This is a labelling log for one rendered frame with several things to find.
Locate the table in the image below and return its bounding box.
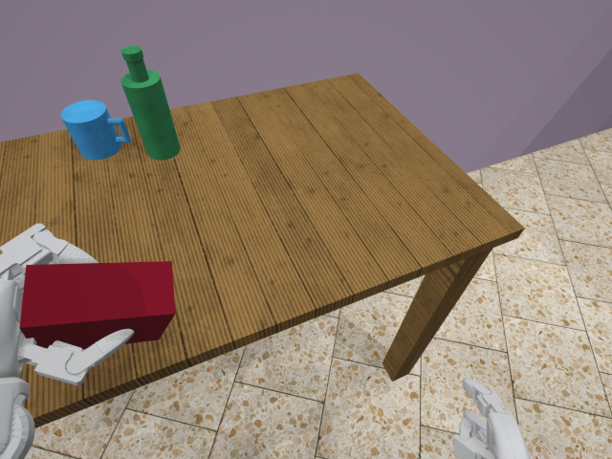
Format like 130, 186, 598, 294
0, 73, 525, 428

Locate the left robot hand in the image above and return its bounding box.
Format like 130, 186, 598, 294
0, 224, 134, 385

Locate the right robot hand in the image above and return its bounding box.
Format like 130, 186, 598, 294
454, 378, 531, 459

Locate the sponge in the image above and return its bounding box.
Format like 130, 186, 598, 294
20, 261, 175, 349

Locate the left robot forearm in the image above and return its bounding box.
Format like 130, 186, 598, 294
0, 377, 35, 459

